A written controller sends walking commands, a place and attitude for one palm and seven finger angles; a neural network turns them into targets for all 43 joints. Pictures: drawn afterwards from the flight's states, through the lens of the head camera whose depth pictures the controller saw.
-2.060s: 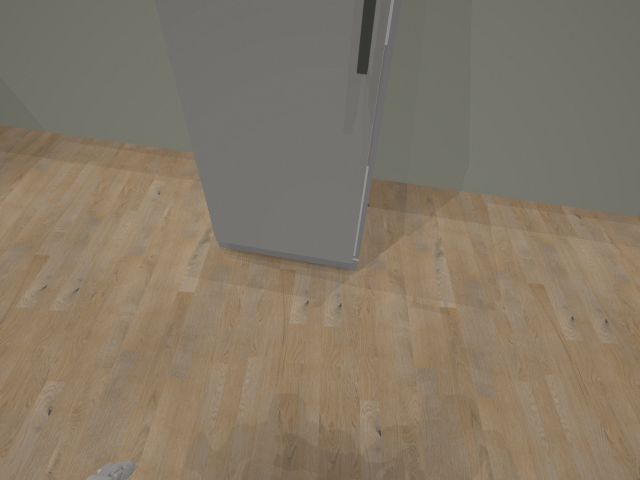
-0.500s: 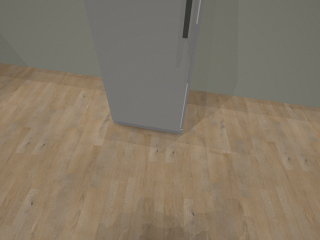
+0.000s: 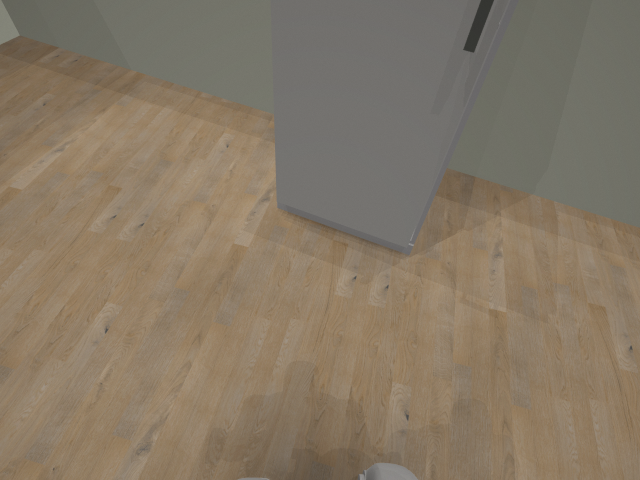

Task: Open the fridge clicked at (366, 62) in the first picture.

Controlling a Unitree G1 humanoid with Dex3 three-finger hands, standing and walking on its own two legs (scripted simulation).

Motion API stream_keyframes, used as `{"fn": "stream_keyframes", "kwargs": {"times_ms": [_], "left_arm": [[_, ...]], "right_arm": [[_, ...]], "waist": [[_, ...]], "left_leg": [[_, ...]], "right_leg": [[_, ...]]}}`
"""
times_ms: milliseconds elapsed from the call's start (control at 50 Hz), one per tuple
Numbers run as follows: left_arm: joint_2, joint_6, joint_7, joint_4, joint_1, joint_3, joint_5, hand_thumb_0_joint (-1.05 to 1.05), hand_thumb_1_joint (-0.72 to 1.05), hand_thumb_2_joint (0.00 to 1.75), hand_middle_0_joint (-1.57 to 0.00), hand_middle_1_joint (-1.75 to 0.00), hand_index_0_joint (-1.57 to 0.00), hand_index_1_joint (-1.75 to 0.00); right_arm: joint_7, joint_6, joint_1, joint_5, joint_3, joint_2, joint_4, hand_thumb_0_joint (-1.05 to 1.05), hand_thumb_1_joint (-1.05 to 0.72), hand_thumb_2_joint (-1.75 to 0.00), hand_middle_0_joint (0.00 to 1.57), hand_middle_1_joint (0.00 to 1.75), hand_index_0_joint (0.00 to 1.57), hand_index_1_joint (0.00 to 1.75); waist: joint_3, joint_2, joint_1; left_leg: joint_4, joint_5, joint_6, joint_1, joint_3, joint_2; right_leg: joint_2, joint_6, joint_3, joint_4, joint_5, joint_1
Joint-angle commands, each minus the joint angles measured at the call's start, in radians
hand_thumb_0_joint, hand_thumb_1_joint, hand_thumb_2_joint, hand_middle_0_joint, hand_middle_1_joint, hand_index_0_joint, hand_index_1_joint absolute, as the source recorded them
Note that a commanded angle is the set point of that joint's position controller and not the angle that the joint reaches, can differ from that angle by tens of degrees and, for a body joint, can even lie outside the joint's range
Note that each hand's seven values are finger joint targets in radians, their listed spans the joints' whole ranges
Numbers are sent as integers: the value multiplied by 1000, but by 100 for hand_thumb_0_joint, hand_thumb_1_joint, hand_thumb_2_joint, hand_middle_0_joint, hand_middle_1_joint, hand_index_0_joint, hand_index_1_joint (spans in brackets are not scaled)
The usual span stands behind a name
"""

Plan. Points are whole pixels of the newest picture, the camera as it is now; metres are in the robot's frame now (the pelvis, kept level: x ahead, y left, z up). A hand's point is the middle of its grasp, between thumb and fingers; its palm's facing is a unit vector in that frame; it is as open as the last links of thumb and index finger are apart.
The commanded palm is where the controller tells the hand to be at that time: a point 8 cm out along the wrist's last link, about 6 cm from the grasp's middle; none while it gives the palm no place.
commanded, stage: walk to a spot facing it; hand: right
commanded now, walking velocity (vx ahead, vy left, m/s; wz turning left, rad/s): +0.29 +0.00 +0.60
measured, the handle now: out of the picture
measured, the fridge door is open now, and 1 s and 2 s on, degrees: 0 0 0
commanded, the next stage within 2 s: none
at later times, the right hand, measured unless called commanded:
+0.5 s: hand (502, 462) +0.18 -0.27 -0.16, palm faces -0.22 +0.96 -0.19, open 7.4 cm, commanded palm none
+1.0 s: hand (366, 316) +0.41 -0.08 -0.16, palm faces -0.60 +0.77 -0.21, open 7.4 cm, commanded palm none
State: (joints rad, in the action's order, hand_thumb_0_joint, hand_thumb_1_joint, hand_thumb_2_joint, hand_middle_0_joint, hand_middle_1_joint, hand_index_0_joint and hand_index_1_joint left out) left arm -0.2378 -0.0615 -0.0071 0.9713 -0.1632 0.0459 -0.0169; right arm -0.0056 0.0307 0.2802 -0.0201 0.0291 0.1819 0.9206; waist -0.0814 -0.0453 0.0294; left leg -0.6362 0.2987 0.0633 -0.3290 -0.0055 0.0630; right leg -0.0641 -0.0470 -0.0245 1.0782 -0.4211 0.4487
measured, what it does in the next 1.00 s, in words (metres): walks ahead, turning left: right foot, then left foot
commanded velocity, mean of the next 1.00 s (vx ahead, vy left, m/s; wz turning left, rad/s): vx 0.10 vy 0.00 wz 0.60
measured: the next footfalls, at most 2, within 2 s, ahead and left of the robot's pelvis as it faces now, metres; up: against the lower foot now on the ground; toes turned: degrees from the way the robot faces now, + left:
right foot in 0.34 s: +0.12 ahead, -0.15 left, +0.00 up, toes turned +10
left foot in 0.86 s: +0.21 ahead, +0.11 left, +0.00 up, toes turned +37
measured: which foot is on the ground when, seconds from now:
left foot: down 0.00-0.34, up 0.36-0.84, down 0.86-1.00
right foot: up 0.00-0.32, down 0.34-0.84, up 0.86-1.00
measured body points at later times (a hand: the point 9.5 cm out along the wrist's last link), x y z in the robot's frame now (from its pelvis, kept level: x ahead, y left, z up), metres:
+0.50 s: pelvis +0.09 -0.07 +0.02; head +0.10 -0.10 +0.47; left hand +0.08 +0.18 -0.10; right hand +0.19 -0.32 -0.14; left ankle +0.06 +0.07 -0.63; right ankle +0.08 -0.16 -0.72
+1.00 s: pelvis +0.19 -0.01 +0.00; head +0.23 +0.01 +0.44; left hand +0.04 +0.18 -0.15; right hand +0.44 -0.12 -0.14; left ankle +0.18 +0.09 -0.72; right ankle +0.22 -0.15 -0.64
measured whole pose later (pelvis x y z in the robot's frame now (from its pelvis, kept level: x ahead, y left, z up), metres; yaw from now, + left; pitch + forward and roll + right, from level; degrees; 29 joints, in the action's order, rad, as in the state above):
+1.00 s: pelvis +0.19 -0.01 +0.00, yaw +36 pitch -1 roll +1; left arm -0.18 -0.04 -0.03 0.98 -0.29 0.04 -0.01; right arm 0.01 0.02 0.09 -0.02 0.05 0.20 0.89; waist -0.13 0.00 -0.06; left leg -0.64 0.26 0.06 -0.36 0.06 0.05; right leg -0.14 -0.07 -0.06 1.23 -0.49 0.45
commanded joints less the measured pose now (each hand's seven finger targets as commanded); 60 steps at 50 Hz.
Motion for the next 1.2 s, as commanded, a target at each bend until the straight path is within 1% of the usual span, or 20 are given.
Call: {"fn": "stream_keyframes", "kwargs": {"times_ms": [0, 180, 240, 280, 300, 320, 340, 400, 460, 520, 720, 780, 800, 820, 840, 860, 940, 1040, 1120, 1180], "left_arm": [[-116, 53, 5, -105, 42, 35, -11, 0, 90, 90, -20, -30, -20, -30], [-73, 88, 10, -152, 93, 28, -2, 0, 90, 90, -20, -30, -20, -30], [-68, 101, 4, -153, 45, 27, 7, 0, 90, 90, -20, -30, -20, -30], [-86, 112, -8, -111, -97, 30, 11, 0, 90, 90, -20, -30, -20, -30], [-156, 119, -23, -78, -208, 44, 8, 0, 90, 90, -20, -30, -20, -30], [-263, 113, -24, -74, -283, 67, -3, 0, 90, 90, -20, -30, -20, -30], [-271, 112, -23, -89, -253, 62, -5, 0, 90, 90, -20, -30, -20, -30], [-118, 123, -24, -102, -117, 14, -3, 0, 90, 90, -20, -30, -20, -30], [-77, 136, -35, -70, -161, -1, 4, 0, 90, 90, -20, -30, -20, -30], [-70, 134, -41, -36, -224, -2, 3, 0, 90, 90, -20, -30, -20, -30], [-83, 101, -39, 43, -324, 21, -12, 0, 90, 90, -20, -30, -20, -30], [-121, 96, -33, 24, -298, 36, -3, 0, 90, 90, -20, -30, -20, -30], [-131, 95, -25, 5, -276, 36, 6, 0, 90, 90, -20, -30, -20, -30], [-81, 91, -13, -30, -280, 28, 25, 0, 90, 90, -20, -30, -20, -30], [-44, 93, -23, -69, -236, 25, 23, 0, 90, 90, -20, -30, -20, -30], [-51, 91, -32, -98, -159, 22, 19, 0, 90, 90, -20, -30, -20, -30], [-29, 36, -27, -67, -176, 20, -4, 0, 90, 90, -20, -30, -20, -30], [-25, 35, -17, -92, -157, 21, -4, 0, 90, 90, -20, -30, -20, -30], [-40, 56, -20, -137, -80, 22, 6, 0, 90, 90, -20, -30, -20, -30], [-70, 71, -29, -128, -147, 30, 11, 0, 90, 90, -20, -30, -20, -30]], "right_arm": [[11, -43, 35, 1, 67, 217, -62, 0, -90, -90, 20, 30, 20, 30], [2, -58, 129, -7, 75, 219, -22, 0, -90, -90, 20, 30, 20, 30], [3, -52, 75, -10, 83, 231, -39, 0, -90, -90, 20, 30, 20, 30], [-1, -43, 0, -3, 85, 220, -61, 0, -90, -90, 20, 30, 20, 30], [-8, -40, -14, 0, 73, 163, -81, 0, -90, -90, 20, 30, 20, 30], [-19, -42, -3, 7, 62, 99, -99, 0, -90, -90, 20, 30, 20, 30], [-23, -49, -63, -1, 75, 139, -127, 0, -90, -90, 20, 30, 20, 30], [-46, -26, -27, -19, 86, 135, -52, 0, -90, -90, 20, 30, 20, 30], [-45, -6, 22, -16, 75, 95, -25, 0, -90, -90, 20, 30, 20, 30], [-40, 5, -33, -13, 68, 79, -41, 0, -90, -90, 20, 30, 20, 30], [-35, 5, -274, -10, 48, 66, -103, 0, -90, -90, 20, 30, 20, 30], [-26, -18, -147, -13, 60, 106, -80, 0, -90, -90, 20, 30, 20, 30], [-21, -36, -21, -16, 72, 147, -50, 0, -90, -90, 20, 30, 20, 30], [-5, -49, 104, -17, 91, 259, -20, 0, -90, -90, 20, 30, 20, 30], [10, -51, 152, 13, 103, 321, -1, 0, -90, -90, 20, 30, 20, 30], [24, -39, 127, 20, 104, 310, -15, 0, -90, -90, 20, 30, 20, 30], [36, -21, -167, 0, 75, 214, -96, 0, -90, -90, 20, 30, 20, 30], [17, -16, -163, -9, 78, 223, -104, 0, -90, -90, 20, 30, 20, 30], [11, -8, -125, -11, 89, 235, -114, 0, -90, -90, 20, 30, 20, 30], [11, 5, -152, 1, 88, 213, -140, 0, -90, -90, 20, 30, 20, 30]], "waist": [[85, 160, 1], [93, 185, 38], [86, 205, 12], [98, 158, -61], [127, -25, -113], [140, -312, -134], [46, -203, -124], [-77, -56, -20], [-9, -89, -4], [-4, -75, -20], [-20, -101, -85], [80, -99, -14], [156, -75, 56], [288, 136, 98], [357, 219, 87], [333, 124, 95], [115, 92, -60], [107, 182, -65], [139, 234, -35], [168, 190, -82]], "left_leg": [[424, 159, 102, 125, -439, -261], [412, 107, 134, 192, -468, -226], [374, 76, 127, 78, -478, -214], [266, 136, 68, -139, -406, -129], [91, 209, 23, -321, -316, -39], [-214, 305, -34, -469, -128, 58], [-348, 257, -55, -490, -72, -38], [-522, 0, -83, -394, -39, -107], [-581, -67, -109, -360, -5, -104], [-562, -83, -117, -390, 25, -108], [-172, -5, -75, -281, 140, -92], [-14, -17, -35, -29, 170, -36], [115, -137, -11, 200, 135, -58], [126, -575, 91, 532, -175, -302], [122, -1117, 233, 605, -458, -524], [136, -1024, 246, 529, -379, -481], [274, -460, 137, 33, -212, -330], [278, -257, 104, -68, -218, -231], [214, -344, 102, 1, -302, -226], [111, -292, 27, -94, -303, -175]], "right_leg": [[-25, -14, 36, 13, 90, 133], [20, -9, 5, -274, 56, 86], [46, 8, 8, -435, 29, -88], [56, 15, -3, -638, 123, -405], [-86, 39, 131, -741, -26, -607], [-357, 107, 473, -888, -301, -644], [-468, 180, 568, -968, -394, -481], [-281, 104, 232, -945, -35, -262], [-218, 80, 13, -839, 502, -326], [-223, 88, -51, -780, 751, -386], [-275, 155, -163, -665, 961, -500], [-272, 114, -218, -430, 1135, -468], [-264, 69, -230, -220, 1034, -351], [-152, 9, -248, 99, 411, -41], [-15, -34, -144, 388, -236, 161], [-58, -13, 8, 357, -186, 166], [-99, -36, -1, 139, -41, 33], [-40, -36, -37, -84, 43, -35], [10, -27, -49, -299, 26, -89], [6, -12, -40, -599, 164, -318]]}}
